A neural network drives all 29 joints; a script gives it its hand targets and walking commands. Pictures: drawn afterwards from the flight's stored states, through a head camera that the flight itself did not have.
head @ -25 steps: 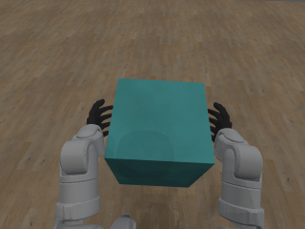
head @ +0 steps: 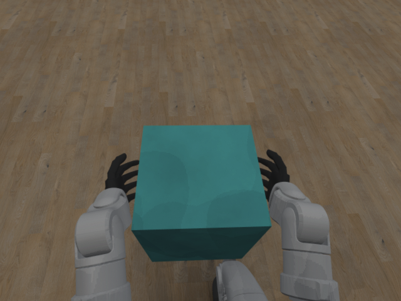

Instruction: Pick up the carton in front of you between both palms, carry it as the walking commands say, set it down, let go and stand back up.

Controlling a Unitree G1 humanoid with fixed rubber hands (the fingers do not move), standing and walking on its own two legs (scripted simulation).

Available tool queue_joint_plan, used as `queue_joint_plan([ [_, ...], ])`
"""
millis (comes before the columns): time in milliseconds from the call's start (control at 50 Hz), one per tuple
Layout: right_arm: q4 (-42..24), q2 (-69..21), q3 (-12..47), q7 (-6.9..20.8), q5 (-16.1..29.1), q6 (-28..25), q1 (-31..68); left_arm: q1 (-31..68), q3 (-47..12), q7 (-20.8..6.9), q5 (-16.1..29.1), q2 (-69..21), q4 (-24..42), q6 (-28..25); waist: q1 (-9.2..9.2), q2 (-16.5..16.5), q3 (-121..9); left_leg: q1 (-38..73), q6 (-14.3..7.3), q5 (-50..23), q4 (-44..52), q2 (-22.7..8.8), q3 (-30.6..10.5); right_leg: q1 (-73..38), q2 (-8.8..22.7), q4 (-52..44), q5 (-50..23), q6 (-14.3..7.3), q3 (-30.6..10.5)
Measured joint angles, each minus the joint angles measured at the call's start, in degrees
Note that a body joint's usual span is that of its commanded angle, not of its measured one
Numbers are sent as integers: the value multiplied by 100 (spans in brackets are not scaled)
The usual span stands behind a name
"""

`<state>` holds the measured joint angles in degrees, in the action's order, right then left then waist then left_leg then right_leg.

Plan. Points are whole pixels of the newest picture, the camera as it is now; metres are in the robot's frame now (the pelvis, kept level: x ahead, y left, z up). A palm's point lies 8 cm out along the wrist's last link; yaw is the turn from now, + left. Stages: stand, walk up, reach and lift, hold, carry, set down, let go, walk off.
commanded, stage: carry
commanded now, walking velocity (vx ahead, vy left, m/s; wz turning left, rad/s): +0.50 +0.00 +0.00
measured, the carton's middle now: (197, 198) +0.33 -0.02 -0.02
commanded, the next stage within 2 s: none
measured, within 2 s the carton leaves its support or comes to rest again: neither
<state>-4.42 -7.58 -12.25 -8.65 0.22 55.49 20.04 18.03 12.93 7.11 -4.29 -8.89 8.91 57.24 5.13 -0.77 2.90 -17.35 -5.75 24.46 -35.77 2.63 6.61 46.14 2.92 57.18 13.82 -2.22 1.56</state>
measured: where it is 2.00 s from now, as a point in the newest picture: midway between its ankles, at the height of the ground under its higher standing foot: (169, 110)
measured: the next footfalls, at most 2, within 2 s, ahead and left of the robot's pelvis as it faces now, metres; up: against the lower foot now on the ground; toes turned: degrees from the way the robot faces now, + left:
right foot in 0.12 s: +0.29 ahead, -0.09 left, +0.00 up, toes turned -5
left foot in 0.62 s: +0.59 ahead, +0.13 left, +0.00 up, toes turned +12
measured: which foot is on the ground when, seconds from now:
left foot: down 0.00-0.12, up 0.14-0.60, down 0.62-1.00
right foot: up 0.00-0.10, down 0.12-0.66, up 0.68-1.00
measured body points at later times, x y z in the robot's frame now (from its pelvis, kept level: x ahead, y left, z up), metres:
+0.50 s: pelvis +0.33 -0.01 +0.03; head +0.32 -0.03 +0.48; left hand +0.61 +0.15 +0.13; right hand +0.63 -0.15 +0.12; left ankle +0.45 +0.15 -0.68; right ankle +0.25 -0.09 -0.72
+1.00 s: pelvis +0.64 +0.05 +0.03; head +0.62 +0.06 +0.48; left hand +0.89 +0.20 +0.11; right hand +0.89 -0.11 +0.12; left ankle +0.55 +0.12 -0.72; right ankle +0.78 -0.11 -0.67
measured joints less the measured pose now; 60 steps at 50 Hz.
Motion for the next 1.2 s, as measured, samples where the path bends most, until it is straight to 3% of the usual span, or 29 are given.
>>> queue_joint_plan([
  [100, 65, -25, 181, 59, -132, -182, -209, -348, -80, -71, -24, 34, -1, -242, -132, 103, -249, 996, 180, 428, 351, -8, -107, -992, -235, -2418, -1099, -140, 515],
  [120, 41, 3, 197, 69, -159, -179, -238, -334, -106, -73, -20, 36, -52, -268, -197, 102, -313, 1054, 232, 515, 45, -21, -133, -1332, -291, -2749, -1228, -250, 618],
  [140, 48, 84, 221, 86, -175, -177, -197, -284, -125, -72, -37, 20, -131, -330, -291, 202, -331, 942, 308, 519, -507, -129, -152, -1432, -356, -2648, -1134, -437, 693],
  [160, 61, 169, 244, 98, -180, -166, -147, -202, -157, -70, -57, 28, -216, -371, -370, 251, -323, 695, 399, 483, -1250, -155, -266, -1485, -376, -2463, -903, -481, 736],
  [200, 58, 262, 286, 101, -184, -107, -101, -105, -228, -40, -41, 90, -296, -342, -491, 183, -324, 84, 453, 333, -2529, -92, -457, -1725, -350, -2455, -557, -435, 751],
  [240, -28, 207, 275, 99, -220, -2, -100, -134, -265, -7, 25, 150, -205, -235, -559, 65, -353, -446, 480, 39, -2954, -133, -462, -2089, -306, -2807, -518, -302, 736],
  [340, -558, -69, 248, 104, -341, 242, -303, -365, -232, 7, 178, 136, 324, 28, -651, -83, -546, -1246, 646, -510, -1894, -425, -348, -2993, -203, -3731, -479, -287, 652],
  [440, -1154, -54, 476, 124, -402, 578, -798, -731, -400, 6, 207, 95, 796, 363, -623, 5, -881, -1548, 793, -1300, -611, -639, -167, -3823, -152, -4256, -207, -127, 560],
  [560, -1825, 20, 689, 124, -407, 1104, -1365, -1157, -760, 4, 154, 147, 1314, 885, -522, 93, -1138, -1390, 716, -2080, 586, -652, 192, -4745, -156, -4427, 441, 116, 514],
  [620, -2036, 28, 764, 124, -379, 1306, -1517, -1352, -859, 4, 108, 157, 1595, 1112, -528, 28, -1168, -969, 590, -1999, 1053, -539, 493, -5010, -71, -3957, 1051, 287, 412],
  [640, -2019, 25, 799, 124, -374, 1330, -1515, -1379, -837, 3, 96, 162, 1652, 1168, -499, -67, -1159, -881, 404, -2144, 997, -480, 592, -4906, 40, -3410, 1361, 324, 387],
  [680, -1806, 21, 860, 124, -379, 1349, -1452, -1426, -748, 3, 77, 165, 1632, 1256, -435, -183, -1107, -888, 151, -1793, 554, -449, 711, -4103, 179, -1497, 1295, 306, 197],
  [720, -1695, 20, 869, 124, -373, 1403, -1464, -1466, -739, 3, 46, 164, 1592, 1343, -406, -129, -1002, -667, 89, -1520, 617, -471, 733, -3178, 92, 159, 1116, 219, 41],
  [760, -1717, 22, 851, 124, -361, 1412, -1571, -1500, -799, 2, 27, 165, 1554, 1368, -393, -83, -923, -345, 150, -1503, 932, -463, 724, -2447, 126, 791, 737, 156, 97],
  [860, -1856, 27, 820, 139, -335, 1290, -1798, -1615, -955, -6, 2, 161, 1546, 1226, -365, 10, -929, 485, 177, -1459, 1769, -409, 638, -1390, 357, -11, -108, 241, 290],
  [980, -2123, 27, 886, 157, -309, 1224, -1883, -1747, -1013, -10, -5, 157, 1870, 1167, -404, 22, -1043, 1425, 328, -1139, 2370, -366, 553, -1012, 451, -1590, -873, 361, 498],
  [1100, -2342, 29, 940, 157, -331, 1358, -1795, -1712, -975, -10, 21, 160, 2132, 1287, -433, 43, -1086, 2283, 618, -384, 2374, -396, 481, -1330, 246, -2654, -1177, 159, 853],
  [1140, -2369, 29, 919, 157, -359, 1427, -1746, -1633, -962, -10, 38, 163, 2099, 1330, -436, 120, -1063, 2433, 750, 78, 1941, -511, 413, -1691, 90, -2968, -1019, 73, 1053],
  [1160, -2350, 33, 871, 157, -370, 1452, -1706, -1581, -974, -11, 43, 161, 2011, 1313, -474, 230, -1040, 2335, 783, 379, 1374, -659, 372, -1798, 6, -2931, -1176, -89, 1141],
  [1200, -2197, 35, 749, 157, -396, 1478, -1641, -1428, -986, -11, 45, 159, 1679, 1263, -554, 342, -953, 1481, 751, 255, -669, -850, 47, -1800, -27, -2479, -759, -279, 1243],
])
